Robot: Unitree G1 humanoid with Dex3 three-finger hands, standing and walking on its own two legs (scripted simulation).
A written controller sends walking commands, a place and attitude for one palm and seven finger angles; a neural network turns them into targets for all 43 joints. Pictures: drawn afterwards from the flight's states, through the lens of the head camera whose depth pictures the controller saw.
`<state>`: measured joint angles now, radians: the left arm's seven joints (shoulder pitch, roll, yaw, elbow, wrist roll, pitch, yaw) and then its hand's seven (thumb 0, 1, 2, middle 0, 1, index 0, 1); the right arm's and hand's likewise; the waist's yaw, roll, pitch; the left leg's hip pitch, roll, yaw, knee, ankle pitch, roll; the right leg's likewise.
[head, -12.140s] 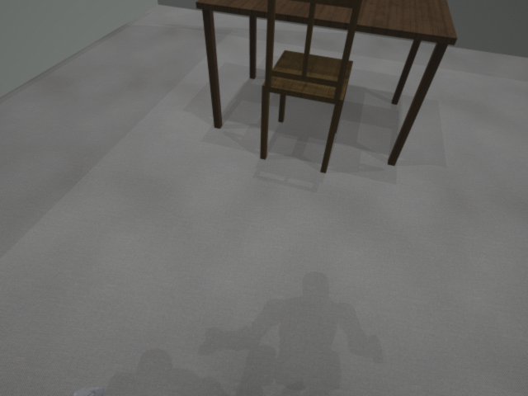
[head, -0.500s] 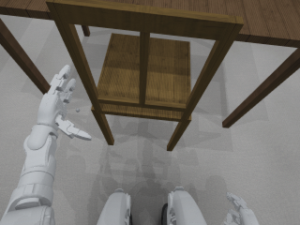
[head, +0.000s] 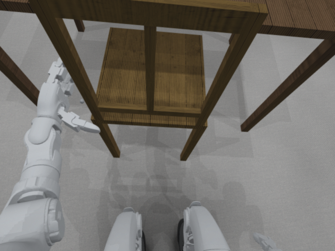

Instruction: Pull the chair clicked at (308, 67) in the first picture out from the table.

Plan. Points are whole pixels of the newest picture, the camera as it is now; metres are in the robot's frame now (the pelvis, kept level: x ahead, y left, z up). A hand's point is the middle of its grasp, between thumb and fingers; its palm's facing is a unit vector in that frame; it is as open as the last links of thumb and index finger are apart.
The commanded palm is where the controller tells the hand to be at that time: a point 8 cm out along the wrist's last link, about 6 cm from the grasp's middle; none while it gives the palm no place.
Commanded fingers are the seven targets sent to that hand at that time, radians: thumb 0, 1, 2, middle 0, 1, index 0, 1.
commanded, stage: push the fingers through the gap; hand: left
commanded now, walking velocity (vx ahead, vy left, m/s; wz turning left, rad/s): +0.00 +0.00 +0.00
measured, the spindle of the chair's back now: (150, 76) +0.50 +0.03 +0.05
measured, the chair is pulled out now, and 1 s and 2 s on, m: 0.00 0.00 0.00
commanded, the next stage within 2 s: hook a spindle and tug to test in 0.80 s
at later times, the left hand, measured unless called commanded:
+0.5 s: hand (87, 86) +0.49 +0.18 +0.02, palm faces -0.07 -1.00 -0.03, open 16.9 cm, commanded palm +0.47 +0.22 +0.02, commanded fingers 0.00 -0.50 0.30 -0.06 -0.08 -0.06 -0.08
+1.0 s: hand (88, 86) +0.49 +0.18 +0.02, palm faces -0.07 -1.00 -0.04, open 16.9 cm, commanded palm +0.48 +0.21 +0.03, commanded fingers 0.00 -0.50 0.30 -0.17 -0.41 -0.17 -0.41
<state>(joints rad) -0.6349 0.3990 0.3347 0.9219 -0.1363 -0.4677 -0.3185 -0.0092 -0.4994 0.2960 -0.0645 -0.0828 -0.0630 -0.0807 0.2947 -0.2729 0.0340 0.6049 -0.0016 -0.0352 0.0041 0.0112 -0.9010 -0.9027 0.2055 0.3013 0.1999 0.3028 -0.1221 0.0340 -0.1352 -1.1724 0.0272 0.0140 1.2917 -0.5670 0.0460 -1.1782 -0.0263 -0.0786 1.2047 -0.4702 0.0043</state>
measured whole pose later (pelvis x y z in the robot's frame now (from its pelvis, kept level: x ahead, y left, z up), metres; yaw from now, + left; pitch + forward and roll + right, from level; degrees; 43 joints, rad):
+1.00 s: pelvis +0.00 +0.00 -0.01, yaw -1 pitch +28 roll -4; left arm -0.80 0.46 0.38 1.06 -0.09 -0.46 -0.30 -0.01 -0.50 0.30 -0.07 -0.11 -0.07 -0.11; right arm 0.30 -0.27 0.04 0.60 -0.02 0.05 0.02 0.01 -0.90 -0.90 0.21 0.30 0.20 0.30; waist -0.16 0.04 -0.13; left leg -1.23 0.04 0.01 1.31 -0.58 0.04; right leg -1.23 -0.01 -0.08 1.21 -0.47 0.00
